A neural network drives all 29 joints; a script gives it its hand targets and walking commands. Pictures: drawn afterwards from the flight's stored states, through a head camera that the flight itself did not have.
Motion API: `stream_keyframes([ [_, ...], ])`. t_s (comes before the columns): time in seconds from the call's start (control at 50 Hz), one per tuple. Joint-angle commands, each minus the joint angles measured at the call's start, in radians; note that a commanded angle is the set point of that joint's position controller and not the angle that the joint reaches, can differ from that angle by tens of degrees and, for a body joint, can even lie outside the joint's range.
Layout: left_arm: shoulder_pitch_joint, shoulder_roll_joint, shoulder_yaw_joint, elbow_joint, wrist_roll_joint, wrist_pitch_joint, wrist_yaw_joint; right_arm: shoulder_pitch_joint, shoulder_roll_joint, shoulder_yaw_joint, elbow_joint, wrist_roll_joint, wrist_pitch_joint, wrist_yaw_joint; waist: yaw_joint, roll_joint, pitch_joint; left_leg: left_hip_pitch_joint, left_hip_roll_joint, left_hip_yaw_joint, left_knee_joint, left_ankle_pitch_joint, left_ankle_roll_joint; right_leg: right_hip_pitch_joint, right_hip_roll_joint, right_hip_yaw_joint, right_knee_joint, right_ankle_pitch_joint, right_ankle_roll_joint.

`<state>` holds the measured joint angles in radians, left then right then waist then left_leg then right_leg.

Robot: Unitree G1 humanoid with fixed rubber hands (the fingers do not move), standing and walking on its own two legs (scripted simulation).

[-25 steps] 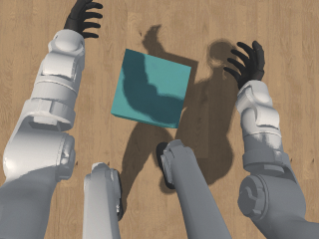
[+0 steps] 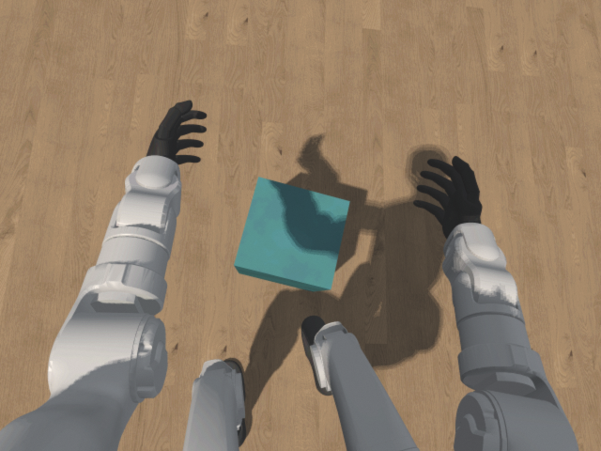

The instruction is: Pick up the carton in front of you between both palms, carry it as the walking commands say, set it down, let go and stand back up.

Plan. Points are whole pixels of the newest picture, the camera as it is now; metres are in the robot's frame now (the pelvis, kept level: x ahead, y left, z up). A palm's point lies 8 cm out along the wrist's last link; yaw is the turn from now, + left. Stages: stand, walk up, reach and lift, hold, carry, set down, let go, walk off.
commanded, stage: let go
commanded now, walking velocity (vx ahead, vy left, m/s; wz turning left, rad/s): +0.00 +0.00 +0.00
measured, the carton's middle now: (288, 241) +0.43 -0.10 -0.52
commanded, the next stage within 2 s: stand in 1.26 s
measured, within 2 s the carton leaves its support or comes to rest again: neither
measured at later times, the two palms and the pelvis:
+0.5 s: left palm (74, 272) +0.37 +0.16 +0.02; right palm (547, 297) +0.26 -0.26 +0.05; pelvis +0.09 -0.02 +0.11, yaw -1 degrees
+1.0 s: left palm out of the picture +0.26 +0.25 +0.06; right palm (528, 312) +0.25 -0.23 +0.06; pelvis +0.10 +0.02 +0.13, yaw -2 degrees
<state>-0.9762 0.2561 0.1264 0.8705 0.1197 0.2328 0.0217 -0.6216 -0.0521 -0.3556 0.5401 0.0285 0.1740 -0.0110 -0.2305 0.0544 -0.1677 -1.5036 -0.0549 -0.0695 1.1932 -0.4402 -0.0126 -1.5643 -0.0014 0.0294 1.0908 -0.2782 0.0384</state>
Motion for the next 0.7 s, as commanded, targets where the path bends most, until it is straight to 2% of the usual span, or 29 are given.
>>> stream_keyframes([
  [0.0, 0.105, -0.073, 0.047, -0.26, 0.041, -0.061, 0.081, 0.144, -0.18, 0.06, -0.157, -0.039, -0.061, 0.075, -0.02, 0.105, -0.801, 0.674, -0.052, 0.044, -0.276, 0.339, -0.034, 0.75, 0.082, -0.139, -0.159, 0.394, -0.005],
  [0.02, 0.141, -0.092, 0.056, -0.307, 0.06, -0.068, 0.097, 0.166, -0.195, 0.066, -0.171, -0.036, -0.072, 0.09, 0.001, 0.121, -0.745, 0.692, -0.051, 0.044, -0.317, 0.303, -0.036, 0.766, 0.079, -0.131, -0.188, 0.352, -0.012],
  [0.06, 0.216, -0.123, 0.057, -0.391, 0.051, -0.085, 0.126, 0.194, -0.204, 0.104, -0.217, -0.025, -0.083, 0.112, 0.017, 0.079, -0.683, 0.721, -0.047, 0.047, -0.386, 0.231, -0.027, 0.887, 0.072, -0.109, -0.232, 0.317, -0.018],
  [0.08, 0.247, -0.138, 0.041, -0.4, 0.04, -0.095, 0.135, 0.248, -0.196, 0.13, -0.173, -0.028, -0.085, 0.122, 0.012, 0.066, -0.583, 0.714, -0.045, 0.048, -0.422, 0.181, -0.026, 0.89, 0.071, -0.108, -0.259, 0.273, -0.022],
  [0.12, 0.313, -0.149, 0.029, -0.421, 0.019, -0.12, 0.141, 0.316, -0.21, 0.167, -0.17, -0.03, -0.101, 0.135, 0.018, 0.046, -0.455, 0.706, -0.037, 0.05, -0.477, 0.084, -0.02, 0.938, 0.063, -0.091, -0.304, 0.191, -0.025],
  [0.14, 0.367, -0.158, 0.028, -0.423, 0.011, -0.133, 0.141, 0.34, -0.209, 0.195, -0.179, -0.027, -0.11, 0.14, 0.048, 0.049, -0.415, 0.71, -0.041, 0.058, -0.495, 0.066, -0.019, 0.98, 0.057, -0.079, -0.326, 0.169, -0.027],
  [0.16, 0.409, -0.157, 0.022, -0.42, 0.006, -0.147, 0.138, 0.398, -0.228, 0.201, -0.154, -0.038, -0.118, 0.141, 0.035, 0.019, -0.376, 0.71, -0.036, 0.061, -0.514, 0.054, -0.019, 1.003, 0.057, -0.078, -0.343, 0.16, -0.024],
  [0.24, 0.552, -0.122, 0.014, -0.408, -0.017, -0.194, 0.117, 0.537, -0.212, 0.268, -0.183, -0.026, -0.145, 0.136, 0.068, -0.043, -0.307, 0.753, -0.03, 0.076, -0.547, 0.058, -0.01, 1.167, 0.05, -0.046, -0.395, 0.174, -0.01],
  [0.26, 0.583, -0.096, 0.025, -0.4, -0.012, -0.204, 0.113, 0.583, -0.23, 0.268, -0.205, -0.025, -0.151, 0.13, 0.059, -0.05, -0.302, 0.768, -0.028, 0.076, -0.555, 0.078, -0.008, 1.199, 0.047, -0.032, -0.406, 0.204, -0.006],
  [0.28, 0.637, -0.096, 0.018, -0.395, -0.021, -0.211, 0.105, 0.617, -0.221, 0.295, -0.226, -0.021, -0.154, 0.125, 0.077, -0.068, -0.3, 0.784, -0.027, 0.077, -0.567, 0.102, -0.006, 1.26, 0.044, -0.027, -0.413, 0.25, -0.003],
  [0.3, 0.683, -0.09, 0.006, -0.384, -0.027, -0.218, 0.097, 0.659, -0.223, 0.301, -0.257, -0.018, -0.158, 0.116, 0.068, -0.072, -0.287, 0.79, -0.026, 0.079, -0.579, 0.128, -0.005, 1.306, 0.043, -0.016, -0.422, 0.318, -0.002],
  [0.32, 0.72, -0.088, 0.003, -0.375, -0.038, -0.227, 0.091, 0.693, -0.232, 0.304, -0.281, -0.02, -0.161, 0.108, 0.079, -0.097, -0.287, 0.809, -0.022, 0.074, -0.594, 0.159, -0.003, 1.354, 0.042, -0.011, -0.433, 0.369, -0.001],
  [0.34, 0.742, -0.079, 0.001, -0.378, -0.045, -0.235, 0.087, 0.724, -0.223, 0.311, -0.295, -0.01, -0.161, 0.099, 0.076, -0.097, -0.287, 0.815, -0.022, 0.072, -0.606, 0.196, -0.003, 1.404, 0.038, 0.0, -0.437, 0.463, 0.0],
  [0.36, 0.783, -0.064, -0.002, -0.374, -0.048, -0.242, 0.082, 0.748, -0.232, 0.309, -0.316, -0.01, -0.164, 0.093, 0.09, -0.107, -0.286, 0.834, -0.022, 0.071, -0.617, 0.23, -0.001, 1.452, 0.036, 0.002, -0.44, 0.521, 0.005],
  [0.38, 0.807, -0.067, -0.009, -0.383, -0.055, -0.247, 0.076, 0.801, -0.23, 0.324, -0.306, -0.003, -0.163, 0.086, 0.082, -0.105, -0.262, 0.833, -0.025, 0.074, -0.631, 0.238, -0.001, 1.489, 0.03, 0.017, -0.453, 0.584, 0.006],
  [0.4, 0.847, -0.056, -0.004, -0.362, -0.059, -0.25, 0.069, 0.815, -0.227, 0.333, -0.322, -0.001, -0.165, 0.081, 0.095, -0.133, -0.251, 0.836, -0.027, 0.074, -0.647, 0.273, 0.002, 1.535, 0.025, 0.022, -0.456, 0.671, 0.01],
  [0.42, 0.869, -0.049, -0.009, -0.377, -0.058, -0.255, 0.062, 0.837, -0.234, 0.337, -0.329, 0.003, -0.167, 0.078, 0.098, -0.126, -0.229, 0.86, -0.029, 0.07, -0.664, 0.297, 0.004, 1.554, 0.027, 0.023, -0.463, 0.706, 0.011],
  [0.44, 0.892, -0.045, -0.012, -0.375, -0.062, -0.258, 0.056, 0.838, -0.226, 0.349, -0.324, 0.007, -0.17, 0.077, 0.119, -0.106, -0.209, 0.885, -0.032, 0.078, -0.676, 0.328, 0.002, 1.565, 0.026, 0.024, -0.482, 0.727, 0.01],
  [0.46, 0.929, -0.049, -0.014, -0.357, -0.066, -0.256, 0.049, 0.85, -0.228, 0.355, -0.311, 0.008, -0.167, 0.074, 0.12, -0.129, -0.185, 0.884, -0.031, 0.075, -0.697, 0.329, 0.001, 1.593, 0.023, 0.033, -0.495, 0.764, 0.01],
  [0.48, 0.957, -0.048, -0.022, -0.371, -0.064, -0.259, 0.042, 0.844, -0.232, 0.355, -0.322, 0.014, -0.17, 0.073, 0.139, -0.088, -0.193, 0.948, -0.027, 0.072, -0.713, 0.386, -0.002, 1.598, 0.027, 0.026, -0.507, 0.768, 0.006],
  [0.52, 0.998, -0.034, -0.022, -0.386, -0.062, -0.257, 0.029, 0.857, -0.242, 0.344, -0.291, 0.01, -0.17, 0.07, 0.157, -0.073, -0.169, 1.003, -0.025, 0.071, -0.742, 0.432, -0.009, 1.607, 0.032, 0.026, -0.539, 0.779, 0.005],
  [0.56, 1.037, -0.017, -0.023, -0.395, -0.056, -0.252, 0.021, 0.853, -0.247, 0.331, -0.276, 0.009, -0.167, 0.073, 0.184, -0.016, -0.125, 1.099, -0.014, 0.071, -0.77, 0.481, -0.018, 1.567, 0.044, 0.01, -0.585, 0.691, 0.003],
  [0.58, 1.051, -0.018, -0.039, -0.409, -0.06, -0.251, 0.018, 0.858, -0.253, 0.317, -0.259, 0.008, -0.166, 0.075, 0.185, 0.017, -0.107, 1.14, -0.009, 0.069, -0.774, 0.515, -0.024, 1.537, 0.053, 0.004, -0.596, 0.653, 0.001],
  [0.6, 1.066, -0.013, -0.034, -0.41, -0.063, -0.248, 0.012, 0.87, -0.26, 0.314, -0.243, 0.005, -0.164, 0.078, 0.18, 0.019, -0.089, 1.185, -0.002, 0.065, -0.776, 0.544, -0.026, 1.506, 0.059, -0.001, -0.614, 0.624, 0.0],
  [0.62, 1.085, -0.015, -0.035, -0.415, -0.064, -0.245, 0.005, 0.873, -0.253, 0.316, -0.222, 0.003, -0.163, 0.081, 0.197, 0.043, -0.046, 1.191, 0.001, 0.062, -0.782, 0.553, -0.028, 1.482, 0.06, -0.005, -0.627, 0.587, -0.003],
  [0.64, 1.079, -0.023, -0.041, -0.444, -0.073, -0.244, -0.002, 0.857, -0.245, 0.31, -0.217, 0.007, -0.163, 0.083, 0.196, 0.055, -0.073, 1.246, 0.011, 0.052, -0.789, 0.592, -0.031, 1.471, 0.066, -0.012, -0.635, 0.565, -0.008],
  [0.68, 1.119, -0.005, -0.045, -0.457, -0.087, -0.24, -0.019, 0.88, -0.267, 0.286, -0.204, -0.01, -0.159, 0.081, 0.19, 0.04, -0.052, 1.286, 0.022, 0.044, -0.799, 0.622, -0.032, 1.476, 0.077, -0.018, -0.641, 0.543, -0.014],
])
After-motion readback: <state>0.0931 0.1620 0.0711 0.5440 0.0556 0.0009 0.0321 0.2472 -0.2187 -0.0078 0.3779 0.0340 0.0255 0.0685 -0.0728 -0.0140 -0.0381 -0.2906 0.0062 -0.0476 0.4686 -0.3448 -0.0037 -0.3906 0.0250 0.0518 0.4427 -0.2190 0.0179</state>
